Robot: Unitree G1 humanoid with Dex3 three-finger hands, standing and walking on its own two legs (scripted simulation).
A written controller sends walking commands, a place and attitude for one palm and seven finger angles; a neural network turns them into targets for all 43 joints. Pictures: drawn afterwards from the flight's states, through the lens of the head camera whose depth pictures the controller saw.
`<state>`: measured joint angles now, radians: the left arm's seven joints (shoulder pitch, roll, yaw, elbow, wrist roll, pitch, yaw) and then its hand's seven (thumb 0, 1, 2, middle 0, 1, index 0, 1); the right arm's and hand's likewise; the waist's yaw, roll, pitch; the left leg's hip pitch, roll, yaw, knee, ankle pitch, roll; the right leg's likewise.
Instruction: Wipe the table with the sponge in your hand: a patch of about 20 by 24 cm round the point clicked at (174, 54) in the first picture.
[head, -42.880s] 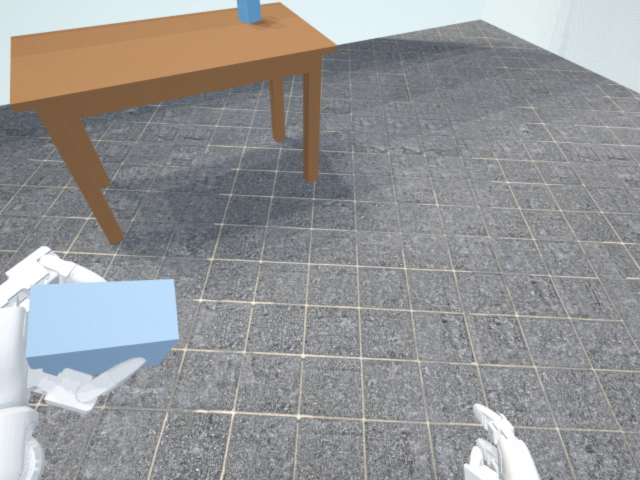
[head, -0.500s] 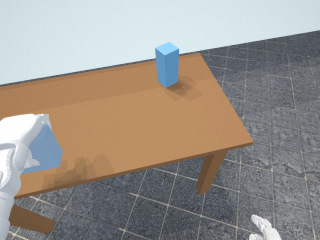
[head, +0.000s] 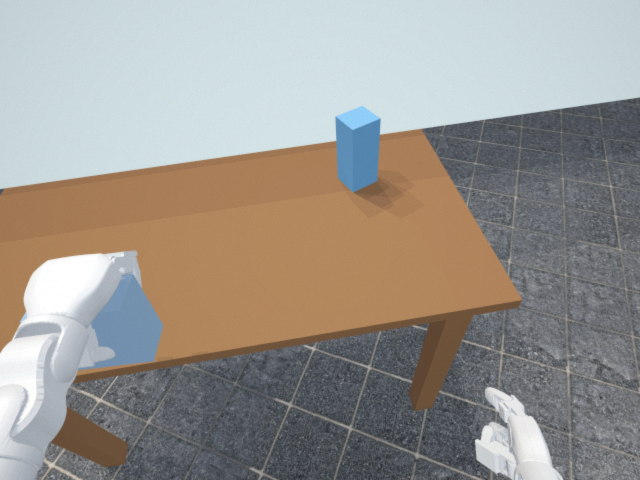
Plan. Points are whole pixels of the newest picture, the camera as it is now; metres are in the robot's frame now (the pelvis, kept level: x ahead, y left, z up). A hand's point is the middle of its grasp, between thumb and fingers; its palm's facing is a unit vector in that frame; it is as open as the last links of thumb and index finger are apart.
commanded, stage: bring the sponge back beside the body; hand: left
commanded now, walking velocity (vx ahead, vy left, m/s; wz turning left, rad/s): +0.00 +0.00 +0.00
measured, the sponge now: (106, 331) +0.25 +0.33 +0.04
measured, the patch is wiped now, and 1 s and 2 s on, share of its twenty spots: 0.90 0.90 0.90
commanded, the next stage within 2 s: step back with the hand held close in 1.00 s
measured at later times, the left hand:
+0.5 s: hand (100, 356) +0.20 +0.27 +0.10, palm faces +0.00 -0.05 -1.00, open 10.0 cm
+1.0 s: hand (104, 378) +0.17 +0.25 +0.11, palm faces +0.02 -0.07 -1.00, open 10.0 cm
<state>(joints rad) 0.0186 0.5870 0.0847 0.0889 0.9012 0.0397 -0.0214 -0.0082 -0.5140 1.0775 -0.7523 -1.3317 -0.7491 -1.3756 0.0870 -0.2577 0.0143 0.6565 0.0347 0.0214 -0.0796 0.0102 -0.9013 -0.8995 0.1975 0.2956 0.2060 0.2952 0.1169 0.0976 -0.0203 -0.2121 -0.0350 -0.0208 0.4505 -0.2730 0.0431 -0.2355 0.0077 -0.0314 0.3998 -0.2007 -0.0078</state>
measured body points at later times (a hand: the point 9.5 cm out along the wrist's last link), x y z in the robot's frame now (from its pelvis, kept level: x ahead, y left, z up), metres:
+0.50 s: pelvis -0.01 -0.01 +0.00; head -0.01 -0.05 +0.45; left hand +0.19 +0.27 +0.16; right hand +0.23 -0.22 -0.08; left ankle -0.03 +0.09 -0.74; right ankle +0.00 -0.12 -0.74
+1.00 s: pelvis -0.02 -0.02 +0.00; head -0.04 -0.07 +0.45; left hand +0.17 +0.25 +0.16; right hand +0.22 -0.22 -0.08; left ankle -0.03 +0.09 -0.74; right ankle +0.00 -0.12 -0.74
